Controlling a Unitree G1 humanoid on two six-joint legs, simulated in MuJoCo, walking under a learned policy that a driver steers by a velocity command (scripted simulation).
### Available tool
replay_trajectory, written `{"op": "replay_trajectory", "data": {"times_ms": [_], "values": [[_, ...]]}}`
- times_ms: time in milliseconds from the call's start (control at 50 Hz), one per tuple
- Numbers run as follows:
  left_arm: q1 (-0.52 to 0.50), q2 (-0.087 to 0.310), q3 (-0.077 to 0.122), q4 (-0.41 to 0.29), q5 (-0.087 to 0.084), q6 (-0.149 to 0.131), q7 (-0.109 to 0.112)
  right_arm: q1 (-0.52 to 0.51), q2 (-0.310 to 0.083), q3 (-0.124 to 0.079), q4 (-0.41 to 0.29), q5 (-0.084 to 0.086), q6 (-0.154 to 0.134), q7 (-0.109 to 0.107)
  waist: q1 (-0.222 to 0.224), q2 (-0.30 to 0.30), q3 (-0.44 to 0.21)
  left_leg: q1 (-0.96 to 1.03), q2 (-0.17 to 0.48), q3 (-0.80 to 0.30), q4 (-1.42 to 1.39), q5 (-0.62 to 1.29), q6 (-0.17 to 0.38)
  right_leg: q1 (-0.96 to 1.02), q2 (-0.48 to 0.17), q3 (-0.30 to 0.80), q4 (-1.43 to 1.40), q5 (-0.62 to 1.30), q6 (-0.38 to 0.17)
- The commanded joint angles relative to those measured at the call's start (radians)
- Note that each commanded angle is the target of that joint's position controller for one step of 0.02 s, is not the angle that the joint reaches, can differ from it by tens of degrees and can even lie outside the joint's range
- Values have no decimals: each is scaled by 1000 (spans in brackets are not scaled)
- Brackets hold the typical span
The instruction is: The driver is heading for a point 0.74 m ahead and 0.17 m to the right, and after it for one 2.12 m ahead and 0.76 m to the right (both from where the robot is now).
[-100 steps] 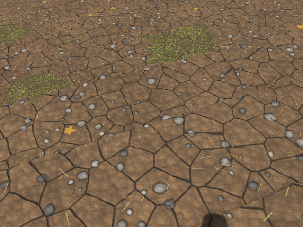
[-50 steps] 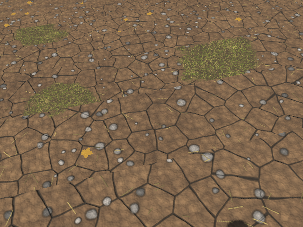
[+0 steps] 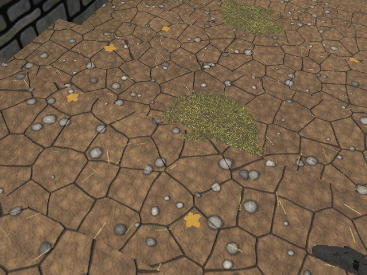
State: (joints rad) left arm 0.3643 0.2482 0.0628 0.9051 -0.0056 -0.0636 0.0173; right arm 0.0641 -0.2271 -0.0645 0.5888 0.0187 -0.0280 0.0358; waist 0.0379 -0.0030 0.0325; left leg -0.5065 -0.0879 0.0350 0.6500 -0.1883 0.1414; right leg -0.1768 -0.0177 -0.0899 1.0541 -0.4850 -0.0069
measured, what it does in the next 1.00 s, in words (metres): walks ahead, turning right: right foot, then left foot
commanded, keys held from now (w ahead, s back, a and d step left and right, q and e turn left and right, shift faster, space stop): w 0.22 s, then w+e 0.02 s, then e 0.76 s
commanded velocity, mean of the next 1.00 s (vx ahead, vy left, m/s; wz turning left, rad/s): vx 0.23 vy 0.00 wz -0.19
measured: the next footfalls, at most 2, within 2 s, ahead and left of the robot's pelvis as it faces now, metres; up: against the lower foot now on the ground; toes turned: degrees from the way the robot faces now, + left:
right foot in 0.42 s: +0.27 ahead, -0.13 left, +0.00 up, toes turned +6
left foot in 0.78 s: +0.36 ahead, +0.11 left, +0.00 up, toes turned -14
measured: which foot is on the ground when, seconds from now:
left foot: down 0.00-0.44, up 0.46-0.76, down 0.78-1.00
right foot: up 0.00-0.40, down 0.42-0.82, up 0.84-1.00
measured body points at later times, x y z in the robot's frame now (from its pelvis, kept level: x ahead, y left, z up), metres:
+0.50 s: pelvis +0.23 -0.04 +0.00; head +0.24 -0.03 +0.45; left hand +0.33 +0.23 -0.11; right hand +0.37 -0.30 -0.10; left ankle +0.11 +0.07 -0.63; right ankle +0.23 -0.14 -0.71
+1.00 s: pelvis +0.30 +0.00 +0.02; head +0.34 +0.00 +0.47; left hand +0.55 +0.22 -0.07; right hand +0.37 -0.29 -0.08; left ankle +0.32 +0.12 -0.71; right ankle +0.22 -0.13 -0.60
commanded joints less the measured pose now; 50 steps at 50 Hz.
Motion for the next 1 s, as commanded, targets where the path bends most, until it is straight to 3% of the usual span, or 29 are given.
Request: {"op": "replay_trajectory", "data": {"times_ms": [20,40,80,140,180,200,240,280,340,400,420,440,460,480,520,540,600,640,700,760,780,800,820,840,860,880,900,960,1000], "values": [[-74,156,28,-176,-41,-81,-37,322,-164,-58,34,-14,-8,-17,-127,97,-199,740,367,-680,-357,-97,274,-695,-3,213,364,20,-26],[-95,144,27,-178,-25,-73,-25,233,-129,-44,21,-8,-14,-15,-69,-32,-97,548,320,-558,-368,15,216,-630,-49,193,258,99,-19],[-57,142,37,-159,7,-37,-13,135,-92,-28,3,-18,-27,-17,-1,-15,-72,318,241,-400,-390,192,161,-444,-106,176,127,176,8],[-89,98,28,-180,14,-12,-3,185,-113,-32,47,-17,-40,-28,-5,27,-61,213,207,-317,-416,299,158,-395,-102,135,-10,261,47],[-212,63,13,-234,43,-13,-5,217,-142,-41,72,-11,-38,-47,-33,24,-53,169,163,-244,-389,423,123,-368,-72,111,-168,412,43],[-206,36,5,-223,44,-16,-10,233,-145,-45,90,-20,-31,-48,-33,46,-85,161,146,-211,-353,466,108,-312,-50,95,-189,488,36],[-94,80,25,-155,20,-24,-30,259,-169,-51,101,-46,-33,-42,-24,79,-158,169,186,-219,-303,440,105,-233,-29,96,-54,635,28],[-164,119,34,-182,15,-26,-31,272,-125,-32,105,-28,-32,-43,-46,48,-91,269,232,-259,-255,544,104,-385,-50,123,-44,536,-2],[-232,101,24,-216,22,-36,-48,291,-120,-25,115,-34,-17,-62,-73,74,-67,406,273,-264,-135,758,87,-485,-28,121,-50,419,-32],[-73,129,39,-186,17,-32,-63,150,-156,-30,69,-33,-17,-69,22,103,-109,309,255,-200,14,1040,55,-231,51,73,-145,327,-69],[-37,125,39,-194,11,-25,-57,95,-170,-32,49,-8,-17,-76,77,80,-80,273,183,-152,122,1007,23,-160,106,-8,-384,353,-59],[95,194,61,-167,13,-29,-51,46,-186,-37,15,-4,-28,-88,150,-42,-114,155,88,-96,426,798,-51,51,67,77,-473,805,-110],[87,218,51,-179,0,-19,-38,186,-106,-17,11,-20,-31,-88,63,-366,-154,-193,-71,-62,848,-298,-197,271,-216,534,-551,1196,-321],[67,152,13,-215,-9,-19,-38,261,-132,-7,37,-39,-52,-71,35,-205,-184,-259,-22,-211,913,-484,-179,281,-291,626,-540,1495,-358],[-25,213,35,-246,-8,-5,-33,148,-124,2,-34,16,-47,-73,-20,-48,-129,-399,20,-184,885,-361,-199,208,-302,707,-580,1130,-383],[-53,190,29,-269,-26,-1,-24,59,-152,-5,-44,-9,-25,-89,5,48,-94,-387,58,-185,832,-306,-196,132,-285,695,-600,1032,-364],[-110,191,29,-281,-40,34,-5,34,-83,12,-74,-29,13,-77,-64,13,-57,-220,89,-146,435,-248,-184,-36,-156,528,-614,947,-278],[-98,181,34,-273,-24,74,15,7,-15,38,-74,-37,11,-61,-50,-60,-157,-29,48,-93,318,-74,-182,-81,-82,427,-560,1063,-228],[-181,184,31,-328,-9,95,31,82,-93,20,-17,-49,-8,-27,-84,-49,-264,130,19,-71,413,179,-163,-132,-75,417,-465,1095,-208],[-197,149,23,-353,-24,103,25,45,-83,22,-43,-37,-20,-24,-74,-150,-194,117,25,-73,242,36,-151,-75,-50,488,-439,1039,-182],[-178,138,27,-347,-42,103,27,25,-75,25,-56,-27,-31,-22,-56,-179,-152,94,52,-132,-7,-17,-136,3,-43,519,-437,936,-159],[-189,140,30,-349,-46,102,29,64,-106,7,-41,-24,-45,-20,-79,-166,-162,198,65,-140,-161,220,-104,18,2,509,-368,845,-129],[-114,99,23,-363,-39,104,31,76,-191,-22,-26,-31,-47,-23,-19,56,-230,416,208,-290,-124,765,-3,-108,90,438,-196,581,-65],[-41,84,19,-338,-24,103,26,84,-173,-20,-19,-28,-30,-22,-2,226,-214,574,383,-447,-126,1144,142,-386,191,387,-16,-150,-1],[-39,157,41,-323,-16,100,24,116,-148,-16,-9,-26,-14,-14,-14,136,-187,561,480,-480,-130,1152,199,-495,182,360,140,-247,43],[-93,171,41,-362,-20,105,31,95,-192,-34,8,-25,-6,-5,9,176,-170,483,504,-548,-174,855,244,-542,126,306,250,-191,66],[-147,192,45,-357,-21,121,43,86,-148,-21,0,-26,-5,-3,-26,94,-132,421,479,-484,-177,793,235,-541,90,308,300,-115,77],[-154,151,34,-352,-10,158,40,54,-149,-11,17,-31,7,-30,4,51,-129,330,390,-268,-187,806,164,-449,89,230,374,52,88],[-190,108,9,-390,-8,166,27,37,-157,-15,30,-20,26,-42,6,99,-127,344,342,-162,-180,644,122,-440,62,170,226,132,75]]}}
Keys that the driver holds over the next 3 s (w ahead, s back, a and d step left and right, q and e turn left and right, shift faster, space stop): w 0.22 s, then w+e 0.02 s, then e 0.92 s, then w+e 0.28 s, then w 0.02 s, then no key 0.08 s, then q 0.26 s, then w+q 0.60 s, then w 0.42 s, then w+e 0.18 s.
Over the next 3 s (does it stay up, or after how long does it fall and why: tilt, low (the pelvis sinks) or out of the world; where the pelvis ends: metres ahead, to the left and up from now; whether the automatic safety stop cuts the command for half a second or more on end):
stays up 0.99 -0.13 -0.16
